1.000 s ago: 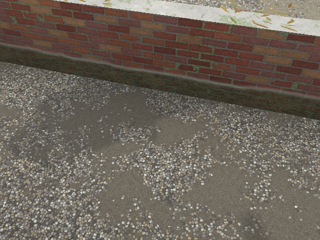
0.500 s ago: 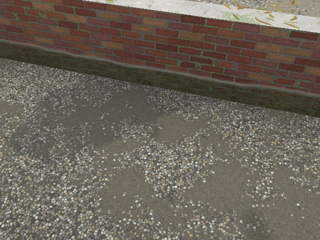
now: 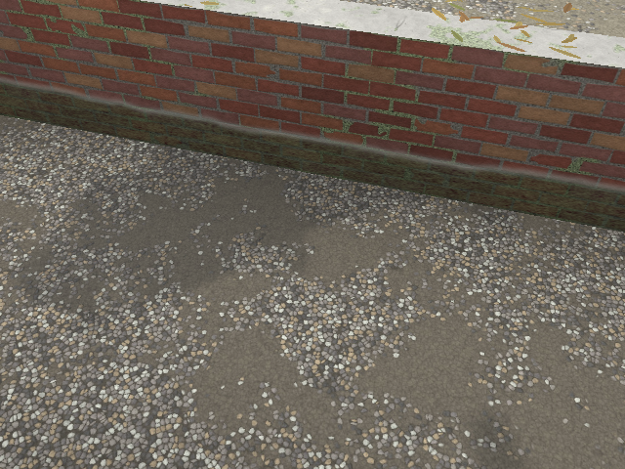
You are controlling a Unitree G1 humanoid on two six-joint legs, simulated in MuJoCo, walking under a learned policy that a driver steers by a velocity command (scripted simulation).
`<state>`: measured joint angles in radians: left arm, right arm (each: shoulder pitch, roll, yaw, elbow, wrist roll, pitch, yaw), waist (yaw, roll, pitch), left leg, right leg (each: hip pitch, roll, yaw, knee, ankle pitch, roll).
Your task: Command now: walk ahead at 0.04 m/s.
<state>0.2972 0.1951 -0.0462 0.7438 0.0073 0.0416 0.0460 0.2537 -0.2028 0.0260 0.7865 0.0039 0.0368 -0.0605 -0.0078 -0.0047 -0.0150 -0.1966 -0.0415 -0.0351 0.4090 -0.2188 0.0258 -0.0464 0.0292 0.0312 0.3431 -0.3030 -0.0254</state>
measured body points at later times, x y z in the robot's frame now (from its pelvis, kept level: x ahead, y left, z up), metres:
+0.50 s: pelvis -0.01 +0.00 +0.00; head +0.00 +0.00 +0.45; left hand -0.02 +0.24 -0.14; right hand +0.09 -0.24 -0.13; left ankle +0.00 +0.11 -0.74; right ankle -0.08 -0.11 -0.74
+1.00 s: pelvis +0.00 +0.00 +0.00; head +0.00 +0.00 +0.45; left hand -0.03 +0.23 -0.15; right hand +0.06 -0.24 -0.14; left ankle +0.00 +0.11 -0.74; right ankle -0.08 -0.11 -0.74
